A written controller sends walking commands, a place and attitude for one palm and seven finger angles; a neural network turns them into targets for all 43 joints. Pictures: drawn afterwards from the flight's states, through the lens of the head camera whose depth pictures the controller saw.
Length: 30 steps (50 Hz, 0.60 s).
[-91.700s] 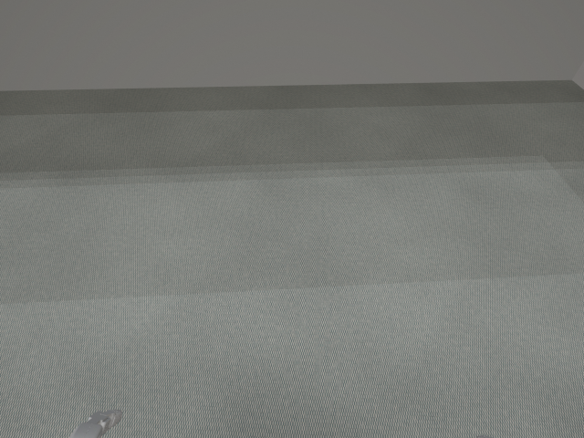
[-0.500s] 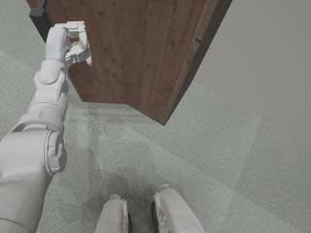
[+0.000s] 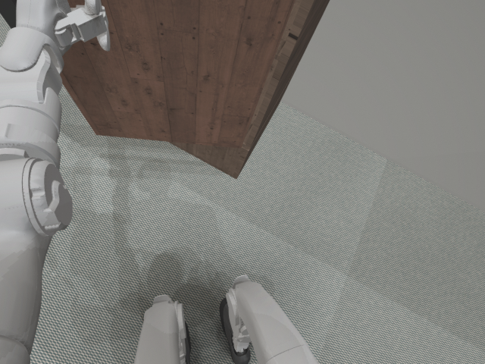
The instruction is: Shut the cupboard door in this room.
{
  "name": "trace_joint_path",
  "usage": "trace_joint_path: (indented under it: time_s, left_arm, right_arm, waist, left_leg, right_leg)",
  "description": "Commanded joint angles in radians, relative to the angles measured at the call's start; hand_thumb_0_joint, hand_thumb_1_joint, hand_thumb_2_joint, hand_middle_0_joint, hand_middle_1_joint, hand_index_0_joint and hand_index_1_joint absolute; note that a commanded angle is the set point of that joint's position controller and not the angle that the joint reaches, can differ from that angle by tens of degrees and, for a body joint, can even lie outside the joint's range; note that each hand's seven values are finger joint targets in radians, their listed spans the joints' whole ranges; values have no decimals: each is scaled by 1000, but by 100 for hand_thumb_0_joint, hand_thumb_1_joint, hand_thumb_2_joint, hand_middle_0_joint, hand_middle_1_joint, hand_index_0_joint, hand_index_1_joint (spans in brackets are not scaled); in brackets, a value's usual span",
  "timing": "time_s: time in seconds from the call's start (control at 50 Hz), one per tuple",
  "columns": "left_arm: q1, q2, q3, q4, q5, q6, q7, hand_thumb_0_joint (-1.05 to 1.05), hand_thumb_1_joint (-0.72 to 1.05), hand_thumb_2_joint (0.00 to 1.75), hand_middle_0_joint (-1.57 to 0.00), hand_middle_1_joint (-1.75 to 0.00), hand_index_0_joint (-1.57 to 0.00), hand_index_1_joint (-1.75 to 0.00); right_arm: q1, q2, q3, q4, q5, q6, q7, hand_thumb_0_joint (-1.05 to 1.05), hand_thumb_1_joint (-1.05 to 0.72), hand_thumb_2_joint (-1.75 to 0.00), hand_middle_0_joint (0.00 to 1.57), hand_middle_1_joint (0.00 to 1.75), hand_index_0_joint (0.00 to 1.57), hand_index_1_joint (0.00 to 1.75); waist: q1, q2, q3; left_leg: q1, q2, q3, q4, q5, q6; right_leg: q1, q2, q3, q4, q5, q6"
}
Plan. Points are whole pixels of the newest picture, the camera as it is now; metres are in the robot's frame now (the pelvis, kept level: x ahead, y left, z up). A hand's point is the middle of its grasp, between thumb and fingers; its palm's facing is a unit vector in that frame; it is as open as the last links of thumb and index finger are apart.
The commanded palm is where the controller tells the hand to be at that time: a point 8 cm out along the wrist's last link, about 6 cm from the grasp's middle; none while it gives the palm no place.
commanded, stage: push the door shut along its arc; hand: left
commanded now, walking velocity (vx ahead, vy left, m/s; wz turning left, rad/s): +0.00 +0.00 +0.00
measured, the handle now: (25, 6) +0.63 +0.19 +0.08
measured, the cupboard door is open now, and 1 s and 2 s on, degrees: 26 21 21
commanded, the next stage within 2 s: pull the fist back off the door in 0.02 s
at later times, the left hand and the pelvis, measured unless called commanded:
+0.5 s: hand (127, 20) +0.60 +0.06 +0.08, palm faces +0.14 -0.99 -0.03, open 3.1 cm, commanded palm +0.56 +0.11 +0.08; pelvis +0.01 +0.00 +0.01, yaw +0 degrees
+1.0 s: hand (134, 72) +0.51 +0.06 +0.09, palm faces +0.11 -0.99 -0.03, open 3.1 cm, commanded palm +0.49 +0.11 +0.08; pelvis +0.02 -0.01 +0.03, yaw +2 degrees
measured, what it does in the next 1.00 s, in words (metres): stands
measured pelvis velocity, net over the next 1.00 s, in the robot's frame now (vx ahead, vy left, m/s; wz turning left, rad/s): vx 0.02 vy -0.01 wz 0.03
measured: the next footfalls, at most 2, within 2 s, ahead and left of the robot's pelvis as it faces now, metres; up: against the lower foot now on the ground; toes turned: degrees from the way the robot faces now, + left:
none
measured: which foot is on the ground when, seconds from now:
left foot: down 0.00-1.00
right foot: down 0.00-1.00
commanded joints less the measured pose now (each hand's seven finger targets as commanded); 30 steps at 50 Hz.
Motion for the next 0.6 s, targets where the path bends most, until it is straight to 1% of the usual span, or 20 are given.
trace_joint_path:
  time_s: [0.0, 0.04, 0.1, 0.12, 0.14, 0.16, 0.18, 0.2, 0.22, 0.24, 0.26, 0.28, 0.32, 0.34, 0.38, 0.42, 0.46, 0.48, 0.56, 0.58]
  left_arm:
    - [-626, 122, -7, -196, -3, -42, -4, 0, 90, 90, -130, -150, -130, -150]
    - [-644, 132, -7, -194, 2, -30, -4, 0, 90, 90, -130, -150, -130, -150]
    - [-687, 85, -45, -201, 12, -25, -8, 0, 90, 90, -130, -150, -130, -150]
    - [-627, 111, 175, -187, -72, -4, 184, 0, 90, 90, -130, -150, -130, -150]
    - [-568, 60, 137, -151, -49, 7, 278, 0, 90, 90, -130, -150, -130, -150]
    - [-538, 14, 120, -158, -42, 10, 333, 0, 90, 90, -130, -150, -130, -150]
    - [-514, -8, 148, -152, -40, 2, 392, 0, 90, 90, -130, -150, -130, -150]
    - [-516, -45, 132, -183, -12, -12, 461, 0, 90, 90, -130, -150, -130, -150]
    - [-519, -50, 132, -233, 24, -38, 534, 0, 90, 90, -130, -150, -130, -150]
    - [-515, -34, 123, -268, 85, -73, 594, 0, 90, 90, -130, -150, -130, -150]
    - [-535, -39, 89, -322, 135, -109, 629, 0, 90, 90, -130, -150, -130, -150]
    - [-540, -45, 67, -351, 170, -141, 641, 0, 90, 90, -130, -150, -130, -150]
    - [-533, -38, 49, -369, 194, -182, 639, 0, 90, 90, -130, -150, -130, -150]
    - [-527, -50, 44, -351, 178, -187, 623, 0, 90, 90, -130, -150, -130, -150]
    - [-501, -20, 77, -312, 148, -178, 591, 0, 90, 90, -130, -150, -130, -150]
    - [-459, -30, 88, -253, 121, -158, 572, 0, 90, 90, -130, -150, -130, -150]
    - [-358, -1, 139, -219, 103, -152, 573, 0, 90, 90, -130, -150, -130, -150]
    - [-336, -2, 149, -220, 96, -161, 576, 0, 90, 90, -130, -150, -130, -150]
    - [-150, -78, 129, -223, 88, -220, 577, 0, 90, 90, -130, -150, -130, -150]
    - [-121, -100, 114, -232, 89, -237, 573, 0, 90, 90, -130, -150, -130, -150]
  right_arm:
    - [264, -208, -74, 13, -3, -20, -14, 0, -90, -90, 20, 30, 20, 30]
    - [269, -209, -73, 15, -5, -25, -14, 0, -90, -90, 20, 30, 20, 30]
    - [272, -210, -75, 29, -10, -32, -12, 0, -90, -90, 20, 30, 20, 30]
    - [315, -193, -59, -9, -33, -30, -4, 0, -90, -90, 20, 30, 20, 30]
    - [294, -187, -59, -18, -42, -31, 12, 0, -90, -90, 20, 30, 20, 30]
    - [289, -182, -64, -20, -45, -28, 23, 0, -90, -90, 20, 30, 20, 30]
    - [303, -182, -69, -22, -58, -27, 36, 0, -90, -90, 20, 30, 20, 30]
    - [301, -180, -73, -28, -69, -23, 50, 0, -90, -90, 20, 30, 20, 30]
    - [302, -176, -78, -26, -81, -23, 64, 0, -90, -90, 20, 30, 20, 30]
    - [302, -174, -84, -20, -92, -24, 80, 0, -90, -90, 20, 30, 20, 30]
    - [303, -178, -93, -11, -99, -22, 95, 0, -90, -90, 20, 30, 20, 30]
    - [308, -181, -100, -5, -101, -20, 106, 0, -90, -90, 20, 30, 20, 30]
    - [317, -180, -115, 7, -96, -10, 116, 0, -90, -90, 20, 30, 20, 30]
    - [319, -181, -118, 8, -89, -7, 116, 0, -90, -90, 20, 30, 20, 30]
    - [321, -183, -119, 10, -76, 2, 106, 0, -90, -90, 20, 30, 20, 30]
    - [310, -176, -112, 9, -66, 8, 99, 0, -90, -90, 20, 30, 20, 30]
    - [301, -171, -105, -6, -63, 11, 95, 0, -90, -90, 20, 30, 20, 30]
    - [297, -170, -102, -13, -63, 10, 92, 0, -90, -90, 20, 30, 20, 30]
    - [273, -152, -108, -26, -65, 4, 100, 0, -90, -90, 20, 30, 20, 30]
    - [270, -151, -109, -27, -65, 4, 101, 0, -90, -90, 20, 30, 20, 30]
  waist:
    - [-99, 211, -600]
    - [-104, 223, -611]
    - [-113, 289, -637]
    - [-47, 273, -638]
    - [-46, 262, -635]
    - [-47, 249, -632]
    - [-44, 200, -639]
    - [-41, 217, -639]
    - [-31, 231, -667]
    - [-19, 262, -685]
    - [-24, 288, -719]
    - [-27, 281, -749]
    - [-36, 240, -764]
    - [-44, 194, -755]
    - [-39, 149, -742]
    - [-28, 134, -679]
    - [9, 98, -640]
    - [15, 101, -635]
    - [47, 23, -568]
    - [55, 36, -560]
  left_leg:
    - [442, 28, -71, -78, 439, 22]
    - [441, 28, -72, -72, 439, 23]
    - [516, 32, -93, -64, 488, 16]
    - [470, 41, -101, -89, 466, 6]
    - [451, 45, -99, -101, 440, -2]
    - [459, 47, -101, -107, 448, -7]
    - [467, 45, -107, -112, 464, -7]
    - [472, 44, -95, -115, 464, -10]
    - [480, 42, -82, -110, 480, -11]
    - [503, 45, -80, -108, 506, -18]
    - [543, 48, -80, -103, 544, -22]
    - [577, 49, -87, -97, 585, -26]
    - [578, 43, -74, -117, 577, -23]
    - [550, 36, -67, -131, 543, -16]
    - [496, 26, -53, -159, 488, -7]
    - [452, 18, -37, -188, 429, -3]
    - [400, 13, -20, -207, 398, 1]
    - [411, 12, -16, -214, 410, 1]
    - [356, 6, 12, -218, 428, 1]
    - [377, 5, 14, -222, 453, 0]
  right_leg:
    - [239, -23, 79, -133, 306, 21]
    - [233, -21, 77, -130, 299, 20]
    - [159, -19, 61, -113, 303, 15]
    - [199, -24, 60, -118, 292, 17]
    - [208, -29, 60, -118, 271, 23]
    - [209, -33, 60, -119, 276, 25]
    - [214, -29, 50, -119, 287, 30]
    - [211, -31, 50, -126, 291, 35]
    - [229, -33, 55, -127, 312, 36]
    - [219, -33, 51, -121, 321, 35]
    - [214, -32, 52, -119, 341, 34]
    - [213, -30, 50, -111, 365, 31]
    - [301, -28, 59, -134, 403, 33]
    - [356, -27, 66, -153, 413, 37]
    - [439, -28, 81, -173, 426, 40]
    - [468, -31, 83, -198, 397, 43]
    - [523, -32, 92, -211, 394, 42]
    - [522, -32, 94, -212, 409, 41]
    - [592, -38, 110, -217, 500, 42]
    - [587, -38, 108, -214, 526, 38]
